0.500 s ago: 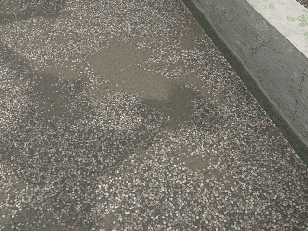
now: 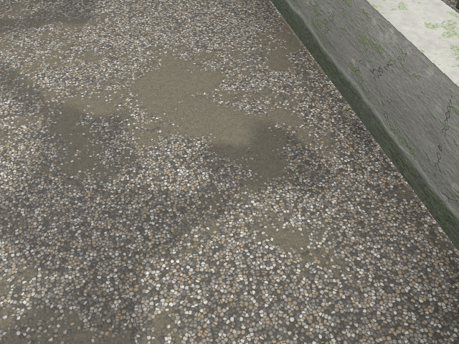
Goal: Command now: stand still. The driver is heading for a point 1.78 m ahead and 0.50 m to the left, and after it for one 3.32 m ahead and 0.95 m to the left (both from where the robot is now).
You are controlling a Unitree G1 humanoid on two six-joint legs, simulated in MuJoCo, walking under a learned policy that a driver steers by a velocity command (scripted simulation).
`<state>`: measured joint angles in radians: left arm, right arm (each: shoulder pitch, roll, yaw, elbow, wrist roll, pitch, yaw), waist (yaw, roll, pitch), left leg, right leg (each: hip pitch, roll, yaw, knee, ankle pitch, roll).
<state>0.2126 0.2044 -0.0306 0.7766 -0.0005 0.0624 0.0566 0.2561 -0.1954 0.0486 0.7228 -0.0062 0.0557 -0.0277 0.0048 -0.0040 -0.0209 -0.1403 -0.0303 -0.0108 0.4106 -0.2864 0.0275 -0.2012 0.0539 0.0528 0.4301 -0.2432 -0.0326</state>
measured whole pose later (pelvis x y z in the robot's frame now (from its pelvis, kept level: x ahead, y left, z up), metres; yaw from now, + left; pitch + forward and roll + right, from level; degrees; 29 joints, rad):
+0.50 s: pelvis +0.03 +0.01 -0.01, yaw +0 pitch +0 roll +0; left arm 0.21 0.19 -0.03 0.74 0.01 0.05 0.06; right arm 0.29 -0.19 0.04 0.72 -0.01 0.05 -0.04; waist 0.00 0.00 -0.02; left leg -0.14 -0.04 0.00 0.56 -0.42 0.04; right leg -0.21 0.05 0.05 0.60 -0.38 -0.03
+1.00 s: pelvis +0.00 -0.01 -0.02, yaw +0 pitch -1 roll +0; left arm 0.14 0.17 -0.04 0.64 0.01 0.06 0.04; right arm 0.21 -0.16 0.05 0.63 -0.02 0.05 -0.03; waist 0.01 0.00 0.00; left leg -0.22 -0.02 -0.01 0.69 -0.45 0.02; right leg -0.28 0.06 0.03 0.70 -0.40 -0.04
